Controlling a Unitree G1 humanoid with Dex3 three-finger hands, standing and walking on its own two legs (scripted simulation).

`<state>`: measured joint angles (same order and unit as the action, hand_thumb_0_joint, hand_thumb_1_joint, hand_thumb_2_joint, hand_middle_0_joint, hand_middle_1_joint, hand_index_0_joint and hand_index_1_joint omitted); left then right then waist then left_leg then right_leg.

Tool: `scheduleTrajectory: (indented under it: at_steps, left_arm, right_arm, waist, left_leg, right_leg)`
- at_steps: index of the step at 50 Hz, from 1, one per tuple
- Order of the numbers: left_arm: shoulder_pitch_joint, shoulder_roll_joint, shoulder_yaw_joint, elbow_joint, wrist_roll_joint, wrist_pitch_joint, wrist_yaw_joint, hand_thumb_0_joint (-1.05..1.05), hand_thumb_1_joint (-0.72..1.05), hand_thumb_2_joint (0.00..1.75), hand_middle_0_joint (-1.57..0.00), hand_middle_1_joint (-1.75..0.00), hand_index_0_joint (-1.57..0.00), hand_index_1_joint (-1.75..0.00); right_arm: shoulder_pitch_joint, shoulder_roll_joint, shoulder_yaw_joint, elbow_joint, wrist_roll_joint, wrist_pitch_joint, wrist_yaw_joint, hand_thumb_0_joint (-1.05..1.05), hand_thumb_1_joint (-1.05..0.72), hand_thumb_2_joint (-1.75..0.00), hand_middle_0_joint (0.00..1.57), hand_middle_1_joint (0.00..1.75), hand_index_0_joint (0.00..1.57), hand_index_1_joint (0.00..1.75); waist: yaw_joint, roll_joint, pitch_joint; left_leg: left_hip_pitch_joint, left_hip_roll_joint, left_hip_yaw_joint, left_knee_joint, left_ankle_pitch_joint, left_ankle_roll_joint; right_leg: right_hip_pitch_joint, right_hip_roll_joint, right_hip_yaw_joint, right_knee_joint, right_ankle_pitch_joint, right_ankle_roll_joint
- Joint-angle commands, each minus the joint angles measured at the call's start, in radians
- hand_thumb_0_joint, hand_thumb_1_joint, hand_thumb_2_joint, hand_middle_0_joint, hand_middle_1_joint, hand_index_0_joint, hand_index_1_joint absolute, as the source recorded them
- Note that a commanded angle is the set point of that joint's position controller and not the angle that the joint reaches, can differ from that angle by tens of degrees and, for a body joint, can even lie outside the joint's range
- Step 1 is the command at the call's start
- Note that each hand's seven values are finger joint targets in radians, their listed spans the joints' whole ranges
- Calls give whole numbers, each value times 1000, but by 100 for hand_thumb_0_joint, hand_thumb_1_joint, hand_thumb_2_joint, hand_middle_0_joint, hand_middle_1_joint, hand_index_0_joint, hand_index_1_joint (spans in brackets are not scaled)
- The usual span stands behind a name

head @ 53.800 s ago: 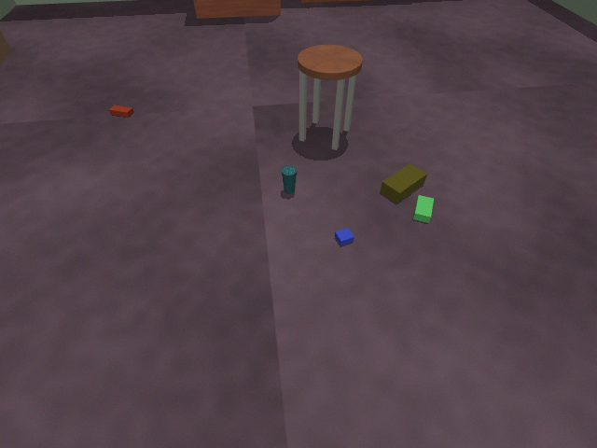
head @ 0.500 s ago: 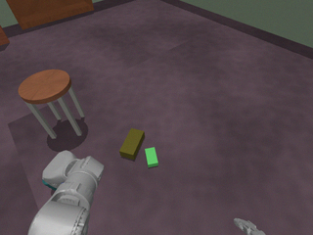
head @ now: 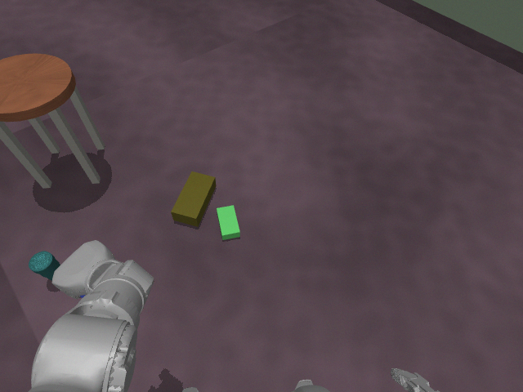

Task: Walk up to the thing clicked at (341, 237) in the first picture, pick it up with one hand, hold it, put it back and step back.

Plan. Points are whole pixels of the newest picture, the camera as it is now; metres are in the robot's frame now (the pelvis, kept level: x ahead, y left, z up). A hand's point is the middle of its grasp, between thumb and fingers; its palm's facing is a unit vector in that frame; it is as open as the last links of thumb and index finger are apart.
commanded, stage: crouch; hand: left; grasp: from above
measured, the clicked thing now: (108, 292) +0.34 +0.26 -0.14
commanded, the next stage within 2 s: lower in 1.66 s
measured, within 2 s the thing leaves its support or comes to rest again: neither
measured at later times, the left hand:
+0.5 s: hand (131, 297) +0.39 +0.28 -0.35, palm faces -0.18 -0.35 -0.92, open 8.8 cm
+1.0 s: hand (144, 303) +0.42 +0.28 -0.48, palm faces -0.20 -0.36 -0.91, open 8.3 cm
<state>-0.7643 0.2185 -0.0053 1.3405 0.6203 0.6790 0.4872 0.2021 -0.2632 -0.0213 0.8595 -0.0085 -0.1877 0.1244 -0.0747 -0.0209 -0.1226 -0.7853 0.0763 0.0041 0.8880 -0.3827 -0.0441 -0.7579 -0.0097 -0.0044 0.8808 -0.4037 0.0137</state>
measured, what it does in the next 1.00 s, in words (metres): lowers itself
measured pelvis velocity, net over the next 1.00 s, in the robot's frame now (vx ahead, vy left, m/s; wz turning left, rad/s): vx -0.08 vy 0.01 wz -0.09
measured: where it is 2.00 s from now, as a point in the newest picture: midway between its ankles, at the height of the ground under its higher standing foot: outside the picture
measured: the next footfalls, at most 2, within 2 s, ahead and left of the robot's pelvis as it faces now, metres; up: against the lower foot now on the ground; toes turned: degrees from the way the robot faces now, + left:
none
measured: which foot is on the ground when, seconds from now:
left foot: down 0.00-1.00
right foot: down 0.00-1.00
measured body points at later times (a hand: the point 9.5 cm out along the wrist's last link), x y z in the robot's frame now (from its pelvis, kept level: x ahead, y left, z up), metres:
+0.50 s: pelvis -0.07 +0.01 -0.22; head +0.14 +0.04 +0.17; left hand +0.40 +0.29 -0.29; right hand -0.03 -0.24 -0.36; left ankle +0.02 +0.14 -0.69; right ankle +0.01 -0.13 -0.69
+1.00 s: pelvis -0.08 +0.01 -0.35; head +0.17 +0.03 +0.03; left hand +0.43 +0.30 -0.43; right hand -0.07 -0.26 -0.46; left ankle +0.02 +0.14 -0.69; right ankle +0.01 -0.13 -0.69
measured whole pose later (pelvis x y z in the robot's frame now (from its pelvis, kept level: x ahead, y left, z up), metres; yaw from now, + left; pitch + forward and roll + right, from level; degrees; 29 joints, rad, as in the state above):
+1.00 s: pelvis -0.08 +0.01 -0.35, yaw -5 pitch +37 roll -6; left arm -1.21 0.69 0.30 1.62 0.78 0.45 0.53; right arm 0.16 -0.29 0.03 0.87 -0.12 -0.25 0.21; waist -0.26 0.03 -0.09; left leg -2.23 0.07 -0.14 2.24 -0.66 -0.04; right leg -2.16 0.03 -0.02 2.19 -0.68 0.05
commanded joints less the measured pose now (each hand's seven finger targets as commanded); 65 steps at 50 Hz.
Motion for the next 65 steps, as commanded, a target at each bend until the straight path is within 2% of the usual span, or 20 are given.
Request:
scheduleTrajectory:
  at_steps: [1, 6, 10, 12, 16, 20, 23, 26, 27, 32, 40, 41, 45, 46, 48, 50, 52, 54, 56, 65]
  left_arm:
    - [-394, 197, 46, -40, 71, -63, 115, 0, 48, 49, -91, -50, -92, -49]
    - [-523, 250, 111, 2, 47, -113, 196, 0, 42, 52, -88, -49, -89, -49]
    - [-640, 347, 166, 15, 35, -148, 227, 0, 30, 55, -80, -50, -80, -50]
    - [-654, 390, 189, 29, 26, -162, 222, 0, 27, 55, -79, -51, -79, -51]
    - [-695, 511, 219, 34, 65, -181, 191, 0, 31, 56, -86, -48, -84, -50]
    - [-697, 546, 209, 52, 104, -193, 141, 0, 40, 46, -91, -42, -90, -43]
    - [-710, 536, 203, 41, 102, -204, 111, 0, 36, 40, -87, -40, -88, -40]
    - [-747, 560, 208, 2, 108, -212, 92, 0, 37, 38, -88, -38, -88, -37]
    - [-723, 527, 198, 42, 109, -204, 92, 0, 37, 36, -88, -36, -89, -36]
    - [-753, 623, 250, 44, 134, -197, 106, 0, 43, 33, -93, -34, -94, -33]
    - [-798, 698, 276, 96, 187, -212, 103, 0, 58, 31, -106, -29, -107, -29]
    - [-808, 690, 273, 101, 190, -215, 103, 0, 58, 29, -107, -26, -107, -26]
    - [-802, 692, 272, 131, 185, -233, 87, 0, 60, 26, -108, -25, -108, -25]
    - [-826, 727, 288, 99, 188, -238, 87, 0, 60, 27, -107, -26, -108, -26]
    - [-824, 704, 270, 123, 189, -234, 80, 0, 66, 28, -112, -27, -112, -27]
    - [-847, 749, 290, 109, 190, -242, 83, 0, 68, 27, -112, -26, -113, -26]
    - [-809, 741, 284, 168, 195, -240, 81, 0, 72, 25, -115, -26, -116, -25]
    - [-822, 780, 304, 159, 194, -244, 84, 0, 75, 26, -117, -25, -118, -24]
    - [-830, 773, 286, 163, 214, -253, 81, 0, 76, 25, -118, -25, -119, -24]
    - [-819, 799, 304, 189, 223, -256, 89, 0, 81, 30, -123, -27, -123, -26]
  right_arm:
    - [79, -147, -70, -55, -27, -32, 20, 0, -88, -89, 20, 30, 20, 30]
    - [71, -161, -67, -48, -54, -36, 33, 0, -88, -89, 20, 30, 20, 30]
    - [64, -180, -58, -26, -60, -33, 31, 0, -88, -89, 20, 30, 20, 30]
    - [71, -175, -52, -10, -65, -28, 32, 0, -89, -90, 20, 30, 20, 30]
    - [74, -172, -35, -3, -70, -22, 30, 0, -89, -90, 20, 30, 20, 30]
    - [85, -168, -30, -4, -68, -25, 32, 0, -89, -90, 20, 30, 20, 30]
    - [99, -166, -36, -4, -67, -33, 33, 0, -89, -90, 20, 30, 20, 30]
    - [122, -181, -40, -2, -63, -46, 38, 0, -89, -90, 20, 30, 20, 30]
    - [130, -181, -39, -2, -65, -49, 41, 0, -89, -90, 20, 30, 20, 30]
    - [153, -208, -38, 5, -72, -60, 52, 0, -90, -90, 20, 30, 20, 30]
    - [162, -230, -15, 4, -95, -72, 75, 0, -90, -90, 20, 30, 20, 30]
    - [163, -231, -17, 7, -97, -72, 76, 0, -90, -90, 20, 30, 20, 30]
    - [177, -234, -16, 15, -108, -80, 85, 0, -90, -90, 20, 30, 20, 30]
    - [183, -245, -19, 10, -107, -81, 86, 0, -90, -90, 20, 30, 20, 30]
    - [185, -235, -12, 11, -113, -80, 90, 0, -90, -90, 20, 30, 20, 30]
    - [197, -245, -5, 10, -116, -83, 91, 0, -90, -90, 20, 30, 20, 30]
    - [198, -242, 3, 14, -126, -84, 97, 0, -90, -90, 20, 30, 20, 30]
    - [193, -253, 7, 14, -126, -86, 97, 0, -90, -90, 20, 30, 20, 30]
    - [188, -252, 18, 11, -134, -87, 100, 0, -91, -90, 20, 30, 20, 30]
    - [213, -283, 38, 5, -145, -92, 118, 0, -91, -90, 20, 30, 20, 30]
  waist:
    - [-19, 60, -377]
    - [-53, 137, -490]
    - [-89, 172, -630]
    - [-103, 188, -653]
    - [-113, 245, -699]
    - [-130, 289, -702]
    - [-153, 290, -702]
    - [-165, 298, -732]
    - [-175, 281, -726]
    - [-165, 317, -731]
    - [-169, 332, -708]
    - [-184, 329, -694]
    - [-183, 321, -692]
    - [-179, 340, -717]
    - [-198, 316, -692]
    - [-203, 294, -696]
    - [-207, 264, -665]
    - [-188, 294, -665]
    - [-209, 320, -649]
    - [-221, 349, -622]
  left_leg:
    - [-22, -50, 37, 142, 251, 17]
    - [-180, -40, 1, 313, 143, 8]
    - [-292, -33, -10, 451, 77, 10]
    - [-355, -28, -16, 509, 58, 10]
    - [-447, -23, -25, 613, -24, 16]
    - [-552, -21, -38, 707, -85, 24]
    - [-599, -17, -60, 772, -130, 29]
    - [-639, -15, -63, 842, -116, 34]
    - [-666, -17, -58, 864, -113, 36]
    - [-714, -19, -73, 923, -103, 33]
    - [-838, -24, -50, 1057, -84, 42]
    - [-846, -24, -48, 1074, -97, 44]
    - [-887, -25, -40, 1115, -114, 46]
    - [-877, -27, -42, 1123, -100, 45]
    - [-906, -27, -31, 1153, -92, 51]
    - [-955, -30, -28, 1185, -87, 59]
    - [-998, -30, -24, 1201, -97, 62]
    - [-986, -29, -34, 1207, -106, 57]
    - [-986, -27, -38, 1219, -103, 54]
    - [-1002, -24, -58, 1258, -89, 50]
  right_leg:
    - [-42, 39, -3, 118, 304, -41]
    - [-303, 57, -42, 299, 177, -55]
    - [-418, 57, -55, 416, 112, -48]
    - [-461, 52, -68, 477, 98, -44]
    - [-573, 49, -82, 567, 5, -45]
    - [-683, 52, -92, 655, -60, -47]
    - [-790, 50, -103, 716, -112, -44]
    - [-842, 48, -102, 776, -91, -39]
    - [-851, 51, -104, 786, -82, -38]
    - [-947, 41, -111, 881, -70, -38]
    - [-1009, 44, -109, 998, -40, -33]
    - [-1026, 46, -108, 1004, -50, -33]
    - [-1041, 53, -112, 1036, -74, -32]
    - [-1040, 49, -111, 1050, -64, -32]
    - [-1035, 57, -111, 1054, -51, -29]
    - [-1016, 59, -106, 1064, -38, -22]
    - [-1012, 64, -109, 1071, -45, -18]
    - [-1050, 63, -119, 1096, -70, -24]
    - [-1066, 67, -127, 1119, -66, -27]
    - [-1120, 74, -154, 1178, -53, -30]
